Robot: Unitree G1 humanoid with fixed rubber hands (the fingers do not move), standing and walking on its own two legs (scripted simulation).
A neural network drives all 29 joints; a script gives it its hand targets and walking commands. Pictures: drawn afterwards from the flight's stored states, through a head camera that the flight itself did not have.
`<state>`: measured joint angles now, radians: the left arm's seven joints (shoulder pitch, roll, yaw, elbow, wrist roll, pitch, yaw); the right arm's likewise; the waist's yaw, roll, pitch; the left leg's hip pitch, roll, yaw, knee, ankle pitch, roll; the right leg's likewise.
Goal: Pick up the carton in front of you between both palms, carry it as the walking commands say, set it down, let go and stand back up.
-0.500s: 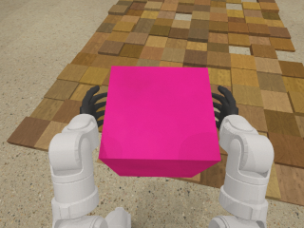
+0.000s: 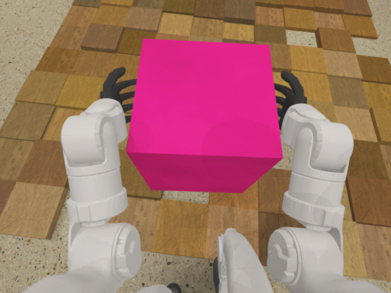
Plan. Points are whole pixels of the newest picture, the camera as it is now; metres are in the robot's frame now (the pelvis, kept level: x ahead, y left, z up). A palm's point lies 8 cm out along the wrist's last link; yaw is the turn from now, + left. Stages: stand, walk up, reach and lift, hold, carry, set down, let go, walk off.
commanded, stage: carry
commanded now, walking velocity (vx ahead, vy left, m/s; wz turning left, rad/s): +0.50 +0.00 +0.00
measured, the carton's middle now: (200, 128) +0.40 -0.02 +0.04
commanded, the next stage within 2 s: none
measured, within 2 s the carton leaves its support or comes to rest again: neither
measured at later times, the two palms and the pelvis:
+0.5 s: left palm out of the picture +0.73 +0.21 +0.21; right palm out of the picture +0.76 -0.09 +0.22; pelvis +0.36 +0.01 +0.04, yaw +2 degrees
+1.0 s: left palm out of the picture +0.98 +0.16 +0.18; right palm out of the picture +0.98 -0.14 +0.18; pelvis +0.59 +0.03 +0.05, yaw +0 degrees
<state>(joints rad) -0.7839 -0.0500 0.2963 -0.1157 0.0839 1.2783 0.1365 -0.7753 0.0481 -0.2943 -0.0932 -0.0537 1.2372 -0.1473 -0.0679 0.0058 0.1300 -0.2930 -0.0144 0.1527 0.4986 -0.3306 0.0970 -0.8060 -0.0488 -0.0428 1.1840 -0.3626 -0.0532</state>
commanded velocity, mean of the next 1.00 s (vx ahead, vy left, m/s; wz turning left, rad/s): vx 0.26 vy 0.00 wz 0.00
